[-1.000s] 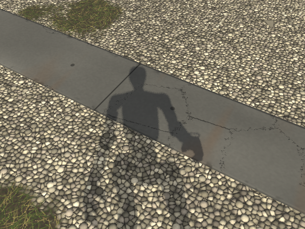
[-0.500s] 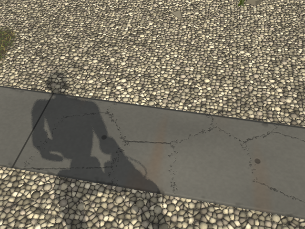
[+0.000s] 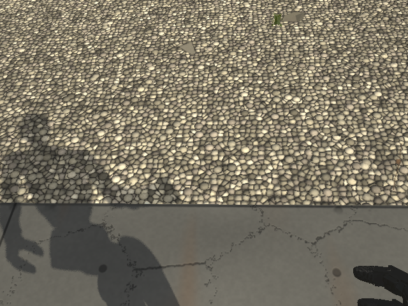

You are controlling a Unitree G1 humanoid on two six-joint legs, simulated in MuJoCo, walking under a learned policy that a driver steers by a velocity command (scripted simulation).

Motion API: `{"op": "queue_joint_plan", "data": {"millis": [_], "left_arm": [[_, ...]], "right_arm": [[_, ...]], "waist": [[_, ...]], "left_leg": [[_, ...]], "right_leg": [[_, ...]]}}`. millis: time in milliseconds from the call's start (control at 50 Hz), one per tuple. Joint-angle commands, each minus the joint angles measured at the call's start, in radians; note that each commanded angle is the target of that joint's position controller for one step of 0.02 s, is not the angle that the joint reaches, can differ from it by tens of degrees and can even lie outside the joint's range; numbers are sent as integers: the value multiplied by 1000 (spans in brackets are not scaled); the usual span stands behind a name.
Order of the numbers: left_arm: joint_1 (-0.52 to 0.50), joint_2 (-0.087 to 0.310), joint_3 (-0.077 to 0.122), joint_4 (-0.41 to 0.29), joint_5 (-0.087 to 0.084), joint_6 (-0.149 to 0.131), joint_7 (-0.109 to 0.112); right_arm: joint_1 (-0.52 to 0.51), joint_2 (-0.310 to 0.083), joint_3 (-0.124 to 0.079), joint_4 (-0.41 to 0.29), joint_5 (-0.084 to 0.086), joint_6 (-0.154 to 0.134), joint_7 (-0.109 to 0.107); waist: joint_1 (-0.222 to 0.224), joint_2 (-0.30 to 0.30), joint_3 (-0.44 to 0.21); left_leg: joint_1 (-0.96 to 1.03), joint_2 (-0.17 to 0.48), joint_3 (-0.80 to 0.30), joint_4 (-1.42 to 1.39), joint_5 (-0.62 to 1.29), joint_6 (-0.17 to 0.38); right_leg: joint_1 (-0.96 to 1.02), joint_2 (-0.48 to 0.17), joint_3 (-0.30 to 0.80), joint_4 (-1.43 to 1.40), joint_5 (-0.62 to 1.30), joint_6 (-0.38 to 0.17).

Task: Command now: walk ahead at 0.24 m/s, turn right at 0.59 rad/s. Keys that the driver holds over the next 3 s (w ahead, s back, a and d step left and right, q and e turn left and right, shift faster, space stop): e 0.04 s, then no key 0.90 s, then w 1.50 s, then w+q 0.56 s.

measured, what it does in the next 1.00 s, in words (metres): walks ahead: left foot, then right foot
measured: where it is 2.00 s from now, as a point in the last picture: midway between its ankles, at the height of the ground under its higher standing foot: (250, 247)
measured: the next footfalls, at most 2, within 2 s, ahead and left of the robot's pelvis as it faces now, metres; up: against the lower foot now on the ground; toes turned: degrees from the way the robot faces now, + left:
left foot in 0.04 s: +0.21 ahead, +0.12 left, +0.00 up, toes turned -5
right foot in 0.40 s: +0.15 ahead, -0.12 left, +0.00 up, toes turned -6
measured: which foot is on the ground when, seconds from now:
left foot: up 0.00-0.02, down 0.04-1.00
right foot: down 0.00-0.04, up 0.06-0.38, down 0.40-1.00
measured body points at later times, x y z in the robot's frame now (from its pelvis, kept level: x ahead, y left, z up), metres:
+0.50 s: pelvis +0.11 +0.00 +0.00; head +0.11 -0.01 +0.45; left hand +0.29 +0.23 -0.10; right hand +0.19 -0.27 -0.13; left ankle +0.17 +0.13 -0.73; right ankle +0.11 -0.12 -0.73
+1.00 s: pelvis +0.15 -0.01 +0.00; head +0.15 -0.01 +0.45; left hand +0.29 +0.23 -0.12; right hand +0.19 -0.28 -0.14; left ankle +0.17 +0.13 -0.73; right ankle +0.11 -0.12 -0.73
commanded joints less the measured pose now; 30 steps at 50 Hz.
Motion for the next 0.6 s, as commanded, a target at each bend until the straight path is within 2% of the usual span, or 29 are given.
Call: {"op": "queue_joint_plan", "data": {"millis": [20, 40, 60, 80, 100, 120, 140, 160, 180, 220, 260, 280, 320, 340, 360, 380, 400, 420, 440, 460, 500, 520, 560, 600], "left_arm": [[-70, 115, 23, -95, 1, 4, 15], [-83, 62, 4, -134, 17, -1, 14], [162, 9, -11, -122, 10, -8, 8], [217, 133, 3, -100, -4, -6, 1], [94, 184, 19, -105, -13, 11, 4], [9, 182, 21, -119, -7, 30, 12], [-33, 170, 22, -131, 3, 46, 19], [-28, 139, 17, -137, 3, 59, 18], [-10, 102, 8, -138, 4, 64, 18], [6, 53, -10, -138, 13, 58, 18], [-21, 46, -19, -144, 20, 52, 13], [-35, 55, -20, -146, 20, 52, 10], [-56, 72, -17, -148, 19, 57, 3], [-55, 72, -16, -144, 21, 60, -1], [-55, 70, -15, -140, 26, 61, -5], [-72, 81, -14, -152, 37, 63, -5], [-80, 133, -8, -174, 51, 63, 2], [-148, 169, -6, -183, 52, 65, 6], [-175, 101, -20, -186, 52, 58, -3], [-189, 72, -29, -179, 58, 48, -8], [-189, 76, -30, -170, 55, 32, -12], [-171, 74, -31, -167, 49, 26, -11], [-138, 79, -30, -155, 40, 22, -7], [-137, 75, -30, -155, 38, 22, -3]], "right_arm": [[95, -147, -44, -45, -12, -27, -1], [225, -214, -57, -38, -39, -28, -9], [271, -239, -56, -32, -48, -9, -9], [267, -201, -57, -35, -4, 10, -5], [212, -124, -36, -66, -1, 26, -12], [161, -92, -20, -67, -8, 43, -16], [129, -81, -11, -68, -13, 54, -16], [104, -88, -10, -61, -21, 61, -15], [93, -99, -14, -53, -25, 62, -12], [80, -107, -18, -42, -21, 60, -9], [82, -120, -23, -32, -10, 65, -10], [92, -128, -25, -26, -4, 69, -11], [106, -135, -23, -17, 5, 82, -11], [98, -133, -20, -15, 11, 88, -10], [100, -120, -13, -10, 14, 91, -8], [134, -89, 0, 6, 13, 90, -4], [160, -51, 15, 8, -3, 85, 3], [224, -21, 20, 9, -15, 77, 7], [184, -52, 16, 18, -22, 79, 2], [163, -69, 12, 20, -20, 82, -1], [182, -88, 8, 43, -20, 90, -10], [190, -101, 4, 52, -17, 90, -10], [194, -88, 7, 68, -12, 83, -8], [194, -80, 8, 82, -9, 78, -9]], "waist": [[-120, -160, -132], [-164, -58, -282], [-73, 228, -457], [-77, 212, -507], [-117, 118, -365], [-117, 47, -258], [-106, 36, -181], [-75, 53, -131], [-58, 77, -111], [-46, 98, -137], [-58, 106, -185], [-65, 112, -197], [-71, 106, -192], [-59, 100, -174], [-50, 95, -151], [-52, 76, -127], [-73, -25, -128], [-158, -206, -112], [-126, -210, -87], [-125, -197, -47], [-122, -193, -8], [-117, -154, 4], [-108, -93, -8], [-105, -75, -29]], "left_leg": [[277, 1, 22, -97, 97, 55], [563, 191, -120, -11, 419, 128], [893, 482, -459, 40, 710, 341], [874, 503, -592, -2, 388, 372], [764, 420, -450, -36, 219, 324], [624, 353, -333, -66, 124, 282], [489, 306, -268, -99, 86, 268], [366, 266, -205, -136, 68, 253], [290, 230, -141, -163, 84, 244], [261, 210, -67, -166, 207, 257], [282, 224, -50, -158, 258, 268], [296, 233, -53, -157, 225, 269], [291, 235, -60, -158, 41, 255], [263, 222, -55, -152, -86, 236], [222, 203, -48, -141, -200, 207], [175, 175, -40, -130, -313, 150], [116, 121, 9, -45, -415, 75], [159, 28, 118, 12, -432, 16], [270, 30, 101, 15, -353, -4], [299, 31, 101, 6, -290, -8], [312, 44, 93, -5, -247, -6], [300, 51, 85, -16, -246, 2], [288, 52, 86, -22, -234, 8], [296, 55, 86, -17, -203, 4]], "right_leg": [[-23, -149, 177, 173, 560, -35], [-167, -86, 106, 438, 349, 16], [-434, 52, 25, 735, -406, 75], [-515, -45, 34, 876, -340, 96], [-575, -75, 1, 923, -255, 123], [-582, -101, -44, 896, -192, 136], [-552, -121, -53, 857, -158, 141], [-479, -136, -61, 790, -142, 136], [-412, -134, -91, 707, -122, 132], [-316, -134, -130, 534, -97, 131], [-240, -145, -141, 391, -12, 125], [-215, -146, -145, 341, 21, 121], [-157, -139, -160, 232, 76, 105], [-105, -128, -176, 142, 135, 90], [-44, -117, -188, 53, 183, 71], [12, -138, -154, -26, 215, 45], [65, -265, -4, -80, 282, 0], [-58, -349, 78, -110, 189, -69], [-187, -314, 66, -155, -6, -71], [-222, -264, 26, -154, -94, -30], [-239, -221, -18, -132, -63, 16], [-227, -209, -32, -113, -10, 26], [-177, -199, -48, -66, 88, 27], [-146, -195, -56, -41, 171, 21]]}}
